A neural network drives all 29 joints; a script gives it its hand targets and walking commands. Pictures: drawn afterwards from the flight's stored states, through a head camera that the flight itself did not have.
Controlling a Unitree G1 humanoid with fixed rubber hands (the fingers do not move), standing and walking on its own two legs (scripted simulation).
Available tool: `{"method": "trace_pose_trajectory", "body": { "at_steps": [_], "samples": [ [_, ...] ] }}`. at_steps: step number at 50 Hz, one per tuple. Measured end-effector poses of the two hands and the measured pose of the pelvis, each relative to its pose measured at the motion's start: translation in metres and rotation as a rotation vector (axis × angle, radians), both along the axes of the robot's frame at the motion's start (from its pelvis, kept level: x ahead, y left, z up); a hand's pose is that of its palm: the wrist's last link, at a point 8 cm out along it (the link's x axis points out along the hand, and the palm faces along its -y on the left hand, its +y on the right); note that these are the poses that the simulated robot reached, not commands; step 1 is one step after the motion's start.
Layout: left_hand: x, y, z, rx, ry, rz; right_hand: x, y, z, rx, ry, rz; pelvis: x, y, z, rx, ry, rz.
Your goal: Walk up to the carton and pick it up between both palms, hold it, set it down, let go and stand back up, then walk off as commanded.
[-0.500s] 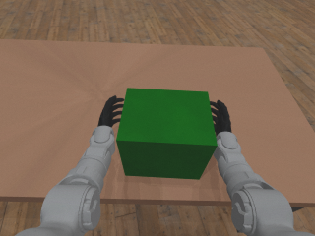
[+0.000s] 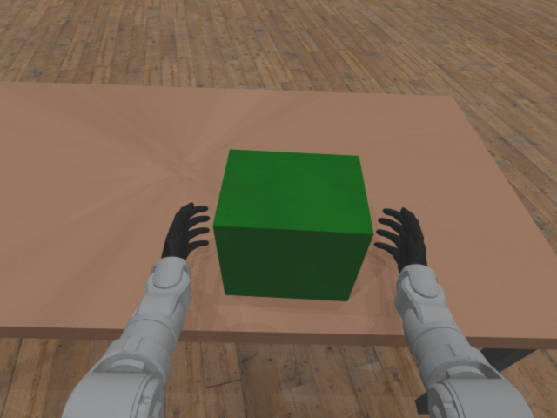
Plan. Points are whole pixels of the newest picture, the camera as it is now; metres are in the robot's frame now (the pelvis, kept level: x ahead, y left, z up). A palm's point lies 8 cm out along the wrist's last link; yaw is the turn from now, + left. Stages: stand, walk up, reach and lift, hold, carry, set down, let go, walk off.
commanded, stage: set down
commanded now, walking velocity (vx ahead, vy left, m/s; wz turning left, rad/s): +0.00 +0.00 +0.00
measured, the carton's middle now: (290, 227) +0.42 -0.02 +0.03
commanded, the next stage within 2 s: none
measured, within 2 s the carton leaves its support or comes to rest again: neither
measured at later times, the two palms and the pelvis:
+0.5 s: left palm (161, 280) +0.32 +0.17 +0.04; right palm (425, 290) +0.30 -0.21 +0.04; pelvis -0.02 +0.00 +0.00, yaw +0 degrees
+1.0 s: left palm (134, 312) +0.26 +0.19 +0.04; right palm (450, 327) +0.24 -0.22 +0.05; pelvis -0.01 +0.00 +0.00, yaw +0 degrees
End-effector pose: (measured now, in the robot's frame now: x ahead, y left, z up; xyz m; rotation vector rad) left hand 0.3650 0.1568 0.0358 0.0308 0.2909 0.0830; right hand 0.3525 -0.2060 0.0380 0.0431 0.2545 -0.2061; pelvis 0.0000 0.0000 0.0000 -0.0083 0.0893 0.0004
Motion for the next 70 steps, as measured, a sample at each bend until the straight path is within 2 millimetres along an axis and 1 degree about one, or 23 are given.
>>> {"method": "trace_pose_trajectory", "body": {
  "at_steps": [8, 14, 17, 20, 24, 30, 33, 36, 39, 45, 49, 55, 60, 63, 70],
  "samples": [
    [-0.020, 0.006, 0.009, -0.012, -0.020, 0.005, -0.020, 0.002, 0.007, 0.008, 0.011, 0.018, -0.017, 0.001, -0.001, -0.001, -0.024, 0.000],
    [-0.032, 0.008, 0.004, -0.013, 0.001, 0.006, -0.037, -0.002, -0.001, 0.007, 0.035, 0.012, -0.022, 0.001, -0.001, -0.001, -0.031, 0.000],
    [-0.036, 0.010, 0.001, -0.025, 0.009, 0.011, -0.044, -0.004, -0.004, 0.006, 0.043, 0.009, -0.023, 0.001, -0.001, -0.001, -0.031, 0.000],
    [-0.038, 0.011, -0.003, -0.029, 0.028, 0.013, -0.046, -0.004, -0.005, 0.006, 0.047, 0.012, -0.022, 0.001, -0.001, -0.001, -0.031, 0.000],
    [-0.044, 0.014, 0.000, -0.031, -0.010, 0.016, -0.050, -0.007, -0.002, 0.001, 0.011, 0.014, -0.019, 0.001, -0.001, -0.001, -0.026, 0.000],
    [-0.065, 0.022, -0.008, -0.034, 0.021, 0.030, -0.066, -0.013, -0.001, -0.010, -0.019, 0.004, -0.014, 0.000, -0.001, -0.001, -0.019, 0.000],
    [-0.078, 0.027, -0.008, -0.033, 0.023, 0.041, -0.077, -0.016, 0.000, -0.017, -0.028, 0.000, -0.013, 0.000, -0.001, -0.001, -0.018, 0.000],
    [-0.085, 0.030, -0.009, -0.028, 0.038, 0.046, -0.086, -0.017, -0.003, -0.016, -0.007, -0.002, -0.013, 0.000, -0.001, -0.001, -0.018, 0.000],
    [-0.088, 0.033, -0.006, -0.025, 0.039, 0.049, -0.092, -0.017, 0.000, -0.018, -0.007, -0.001, -0.013, 0.000, -0.001, -0.001, -0.018, 0.000],
    [-0.092, 0.035, 0.009, -0.017, 0.001, 0.049, -0.101, -0.017, 0.016, -0.028, -0.055, 0.005, -0.013, 0.000, -0.001, -0.001, -0.018, 0.000],
    [-0.098, 0.036, 0.009, -0.016, 0.024, 0.050, -0.109, -0.018, 0.013, -0.026, -0.022, 0.002, -0.013, 0.000, -0.001, -0.001, -0.018, 0.000],
    [-0.122, 0.041, 0.008, -0.009, 0.052, 0.067, -0.136, -0.022, 0.012, -0.037, 0.003, -0.011, -0.013, 0.000, 0.000, 0.000, -0.025, 0.000],
    [-0.141, 0.044, -0.004, -0.005, 0.107, 0.081, -0.155, -0.023, 0.008, -0.041, 0.039, -0.017, -0.014, 0.000, 0.000, 0.000, -0.034, 0.000],
    [-0.145, 0.046, -0.007, -0.002, 0.121, 0.084, -0.159, -0.023, 0.010, -0.042, 0.040, -0.011, -0.015, 0.000, 0.000, 0.000, -0.035, 0.000],
    [-0.143, 0.048, -0.008, 0.003, 0.122, 0.083, -0.157, -0.022, 0.009, -0.044, 0.058, -0.006, -0.013, 0.000, 0.000, 0.000, -0.033, 0.000]
  ]
}}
